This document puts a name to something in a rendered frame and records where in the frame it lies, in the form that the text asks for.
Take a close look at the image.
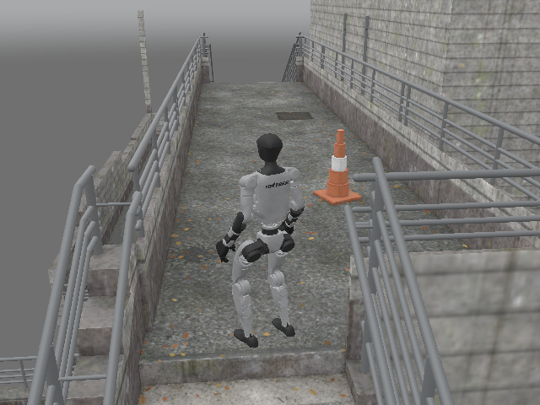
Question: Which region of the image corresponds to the robot left hand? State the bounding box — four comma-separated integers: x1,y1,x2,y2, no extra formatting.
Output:
216,240,235,262

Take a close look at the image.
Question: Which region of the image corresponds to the left robot upper arm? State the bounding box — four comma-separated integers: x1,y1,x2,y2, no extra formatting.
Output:
239,173,257,224

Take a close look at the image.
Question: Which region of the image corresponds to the right robot forearm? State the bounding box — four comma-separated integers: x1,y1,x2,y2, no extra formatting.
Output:
285,208,304,228

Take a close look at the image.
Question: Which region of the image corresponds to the right robot upper arm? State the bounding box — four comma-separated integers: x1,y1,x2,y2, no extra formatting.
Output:
283,167,305,211

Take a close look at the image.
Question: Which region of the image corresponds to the left robot foot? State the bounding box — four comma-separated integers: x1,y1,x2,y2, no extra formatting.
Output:
234,329,258,348

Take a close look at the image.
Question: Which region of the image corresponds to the robot right hand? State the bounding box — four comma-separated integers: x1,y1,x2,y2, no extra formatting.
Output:
278,220,294,235

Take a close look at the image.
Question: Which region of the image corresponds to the humanoid robot torso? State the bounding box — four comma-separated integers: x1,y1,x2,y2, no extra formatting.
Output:
252,164,290,255

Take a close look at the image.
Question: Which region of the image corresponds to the left robot forearm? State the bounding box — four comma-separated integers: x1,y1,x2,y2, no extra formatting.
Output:
223,212,246,247

